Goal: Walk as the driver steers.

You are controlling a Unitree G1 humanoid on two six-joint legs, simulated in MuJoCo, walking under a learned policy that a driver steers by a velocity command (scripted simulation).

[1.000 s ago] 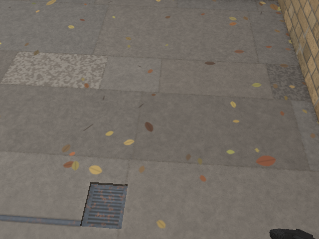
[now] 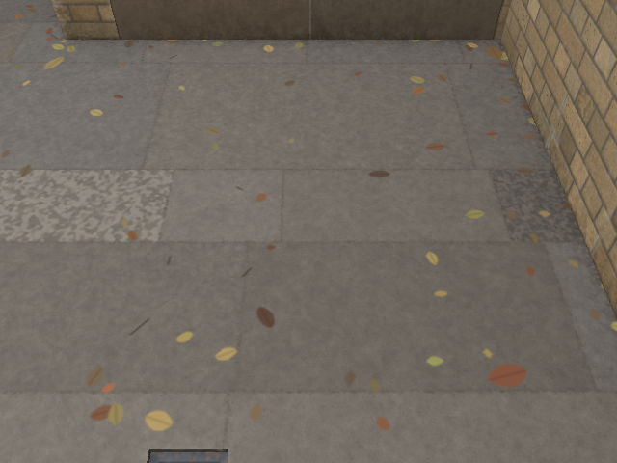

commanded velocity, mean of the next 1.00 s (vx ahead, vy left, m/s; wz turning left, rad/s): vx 0.00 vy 0.00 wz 0.00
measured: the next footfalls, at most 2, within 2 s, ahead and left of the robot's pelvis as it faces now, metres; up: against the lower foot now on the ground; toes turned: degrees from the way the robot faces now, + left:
right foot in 1.92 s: +0.14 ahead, -0.16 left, +0.00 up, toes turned -4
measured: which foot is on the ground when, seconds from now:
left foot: down 0.00-1.00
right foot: down 0.00-1.00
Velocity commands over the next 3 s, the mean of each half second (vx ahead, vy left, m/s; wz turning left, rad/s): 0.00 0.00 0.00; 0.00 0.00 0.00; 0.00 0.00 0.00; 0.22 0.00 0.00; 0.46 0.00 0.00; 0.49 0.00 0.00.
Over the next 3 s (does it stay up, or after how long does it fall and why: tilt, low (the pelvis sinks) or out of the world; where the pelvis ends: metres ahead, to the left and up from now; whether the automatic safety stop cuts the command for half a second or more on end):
stays up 0.67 -0.09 -0.02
